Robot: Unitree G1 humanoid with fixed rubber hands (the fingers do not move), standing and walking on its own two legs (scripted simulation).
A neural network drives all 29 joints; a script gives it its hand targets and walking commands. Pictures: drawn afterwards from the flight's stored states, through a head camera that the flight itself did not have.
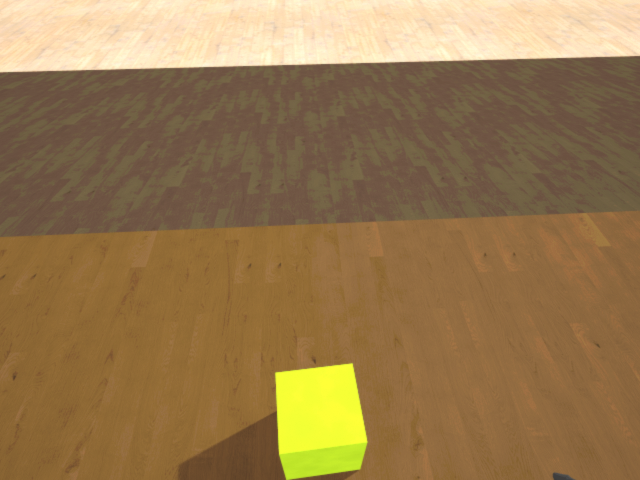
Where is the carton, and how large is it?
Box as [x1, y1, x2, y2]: [275, 363, 366, 479]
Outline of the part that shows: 352,363 275,373 279,455 286,479 359,469 366,445 366,437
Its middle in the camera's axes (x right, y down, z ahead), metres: -0.01 +0.51 +1.08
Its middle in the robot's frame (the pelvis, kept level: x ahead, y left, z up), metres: +0.43 +0.02 -0.66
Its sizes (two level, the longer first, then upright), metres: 0.210 0.200 0.250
